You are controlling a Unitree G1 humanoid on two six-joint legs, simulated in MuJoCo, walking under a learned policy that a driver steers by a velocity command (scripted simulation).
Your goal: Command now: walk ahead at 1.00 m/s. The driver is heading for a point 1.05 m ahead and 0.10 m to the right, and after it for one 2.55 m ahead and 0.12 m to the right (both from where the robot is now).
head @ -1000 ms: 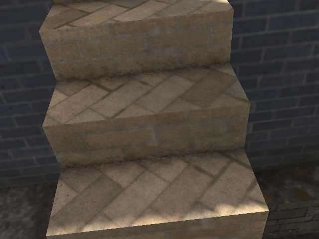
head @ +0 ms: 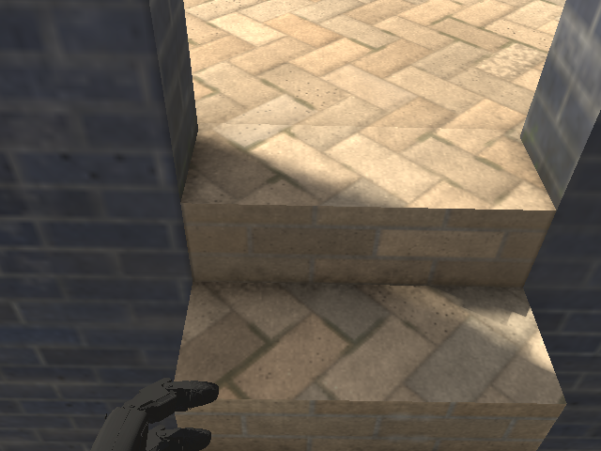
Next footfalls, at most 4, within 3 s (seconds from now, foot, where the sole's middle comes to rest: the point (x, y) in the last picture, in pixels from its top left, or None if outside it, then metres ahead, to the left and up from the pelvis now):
0.18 right None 0.13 -0.07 -0.73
0.52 left None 0.16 0.16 -0.49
0.72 left None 0.10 0.21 -0.73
0.88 right None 0.18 0.02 -0.53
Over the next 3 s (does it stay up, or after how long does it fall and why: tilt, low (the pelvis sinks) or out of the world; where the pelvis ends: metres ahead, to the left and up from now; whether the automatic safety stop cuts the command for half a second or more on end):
falls after 2.68 s (tilt)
